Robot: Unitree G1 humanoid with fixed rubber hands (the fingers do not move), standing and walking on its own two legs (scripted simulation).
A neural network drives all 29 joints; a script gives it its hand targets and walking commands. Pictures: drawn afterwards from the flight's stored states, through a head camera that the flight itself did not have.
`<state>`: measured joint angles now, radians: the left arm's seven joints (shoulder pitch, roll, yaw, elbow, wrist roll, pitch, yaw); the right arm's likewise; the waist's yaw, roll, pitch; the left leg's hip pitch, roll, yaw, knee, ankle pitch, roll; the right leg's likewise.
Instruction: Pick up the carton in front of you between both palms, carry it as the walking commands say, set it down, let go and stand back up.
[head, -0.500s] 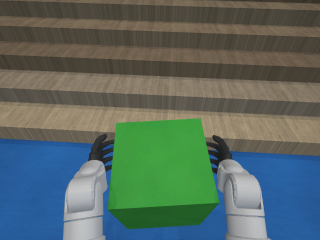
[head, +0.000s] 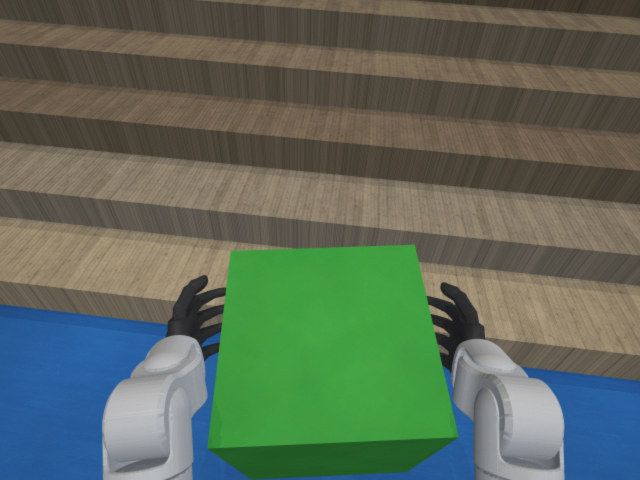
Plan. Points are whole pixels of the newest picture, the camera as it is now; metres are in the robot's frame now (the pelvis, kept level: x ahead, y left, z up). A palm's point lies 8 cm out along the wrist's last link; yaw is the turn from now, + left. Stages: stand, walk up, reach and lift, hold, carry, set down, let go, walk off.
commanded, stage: carry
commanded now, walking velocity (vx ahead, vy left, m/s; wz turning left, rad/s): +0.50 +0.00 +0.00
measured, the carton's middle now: (326, 371) +0.26 +0.01 +0.03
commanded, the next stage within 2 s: none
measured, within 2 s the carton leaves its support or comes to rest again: neither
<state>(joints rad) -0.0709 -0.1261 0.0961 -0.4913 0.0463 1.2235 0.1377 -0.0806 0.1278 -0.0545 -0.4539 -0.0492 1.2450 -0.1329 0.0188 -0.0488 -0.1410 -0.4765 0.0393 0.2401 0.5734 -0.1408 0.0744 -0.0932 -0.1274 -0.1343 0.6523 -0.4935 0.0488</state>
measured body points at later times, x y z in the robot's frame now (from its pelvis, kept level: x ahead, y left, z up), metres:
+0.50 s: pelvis +0.32 -0.02 -0.01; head +0.33 -0.02 +0.44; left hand +0.64 +0.15 +0.15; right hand +0.65 -0.15 +0.14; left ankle +0.11 +0.08 -0.67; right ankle +0.42 -0.08 -0.72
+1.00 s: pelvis +0.62 +0.02 +0.01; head +0.69 +0.02 +0.46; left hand +1.02 +0.15 +0.14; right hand +1.00 -0.15 +0.14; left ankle +0.63 +0.09 -0.72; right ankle +0.51 -0.08 -0.56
